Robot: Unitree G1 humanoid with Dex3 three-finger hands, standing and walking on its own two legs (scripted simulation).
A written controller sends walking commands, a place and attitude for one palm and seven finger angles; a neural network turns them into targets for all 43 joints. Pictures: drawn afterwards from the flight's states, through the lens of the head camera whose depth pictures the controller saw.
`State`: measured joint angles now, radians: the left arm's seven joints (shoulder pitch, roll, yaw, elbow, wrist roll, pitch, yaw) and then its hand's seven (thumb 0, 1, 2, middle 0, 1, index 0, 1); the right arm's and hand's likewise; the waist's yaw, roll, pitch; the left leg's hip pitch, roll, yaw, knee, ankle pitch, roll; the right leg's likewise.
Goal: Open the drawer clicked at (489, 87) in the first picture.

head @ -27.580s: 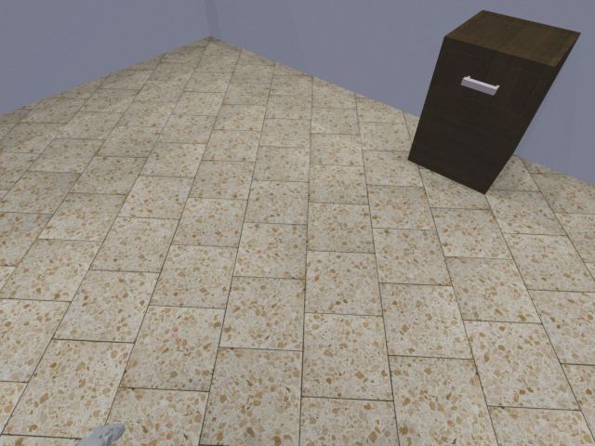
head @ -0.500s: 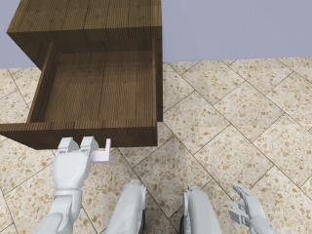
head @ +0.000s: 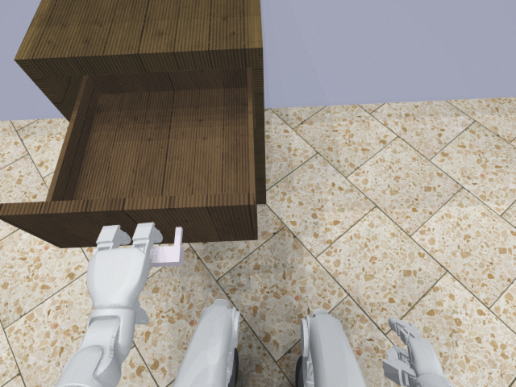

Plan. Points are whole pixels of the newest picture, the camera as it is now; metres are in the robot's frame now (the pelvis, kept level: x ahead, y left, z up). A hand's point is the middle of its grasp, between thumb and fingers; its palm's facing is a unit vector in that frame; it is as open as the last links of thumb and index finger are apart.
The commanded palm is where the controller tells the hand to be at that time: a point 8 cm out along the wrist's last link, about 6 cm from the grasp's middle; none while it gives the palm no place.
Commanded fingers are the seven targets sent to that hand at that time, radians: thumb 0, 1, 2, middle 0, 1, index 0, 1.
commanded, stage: lift the hand off the handle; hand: left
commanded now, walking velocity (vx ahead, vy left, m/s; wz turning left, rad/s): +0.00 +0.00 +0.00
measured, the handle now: (141, 245) +0.33 +0.23 -0.06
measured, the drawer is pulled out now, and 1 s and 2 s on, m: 0.28 0.28 0.28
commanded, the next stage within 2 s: none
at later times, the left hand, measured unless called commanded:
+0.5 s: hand (134, 274) +0.28 +0.23 -0.07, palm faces -0.08 -0.06 -0.99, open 13.5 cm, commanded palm +0.28 +0.23 +0.00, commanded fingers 0.00 -0.50 0.30 -0.30 -1.20 -0.30 -1.20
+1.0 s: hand (126, 268) +0.28 +0.23 -0.03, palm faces -0.08 -0.08 -0.99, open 13.3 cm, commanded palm +0.28 +0.23 +0.04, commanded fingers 0.00 -0.50 0.30 -0.30 -1.20 -0.30 -1.20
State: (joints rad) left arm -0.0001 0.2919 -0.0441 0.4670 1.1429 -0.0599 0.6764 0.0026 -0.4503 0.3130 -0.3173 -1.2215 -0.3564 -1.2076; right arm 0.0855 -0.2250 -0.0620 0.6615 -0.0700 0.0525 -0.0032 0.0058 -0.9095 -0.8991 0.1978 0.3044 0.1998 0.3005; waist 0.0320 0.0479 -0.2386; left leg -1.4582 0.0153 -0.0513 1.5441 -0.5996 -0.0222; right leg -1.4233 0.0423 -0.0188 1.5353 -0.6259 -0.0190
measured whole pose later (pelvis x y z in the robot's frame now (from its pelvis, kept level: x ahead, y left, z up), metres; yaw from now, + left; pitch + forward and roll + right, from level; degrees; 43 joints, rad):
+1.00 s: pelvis +0.02 +0.01 +0.05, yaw +0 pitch +26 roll -2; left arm 0.02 0.30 -0.08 0.50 1.13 -0.05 0.66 0.00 -0.48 0.30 -0.36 -1.21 -0.42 -1.22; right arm 0.10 -0.21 -0.05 0.66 -0.06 0.05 -0.02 0.01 -0.91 -0.90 0.20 0.30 0.20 0.30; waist 0.01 0.04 -0.21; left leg -1.24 0.01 -0.05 1.34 -0.55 -0.01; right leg -1.20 0.04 -0.01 1.32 -0.57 -0.01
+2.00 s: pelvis +0.04 +0.01 +0.11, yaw +0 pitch +18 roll -1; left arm 0.11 0.29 -0.10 0.36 1.07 0.04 0.56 0.00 -0.48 0.30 -0.32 -1.20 -0.32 -1.20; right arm 0.17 -0.22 -0.04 0.60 -0.03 0.10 0.00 0.01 -0.91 -0.90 0.20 0.30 0.20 0.30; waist 0.01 0.06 -0.19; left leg -0.91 0.02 -0.02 1.08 -0.49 0.00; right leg -0.87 0.03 0.01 1.06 -0.50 0.00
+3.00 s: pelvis +0.06 +0.01 +0.15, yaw +1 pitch +9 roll +0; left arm 0.38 0.37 -0.06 0.02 0.97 0.07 0.37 0.00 -0.48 0.30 -0.32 -1.20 -0.32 -1.20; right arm 0.18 -0.23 -0.02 0.53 -0.01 0.11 0.00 0.01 -0.91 -0.90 0.20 0.30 0.20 0.30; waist 0.04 0.07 -0.14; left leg -0.58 0.01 -0.02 0.85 -0.42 0.00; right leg -0.55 0.02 0.01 0.84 -0.44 -0.01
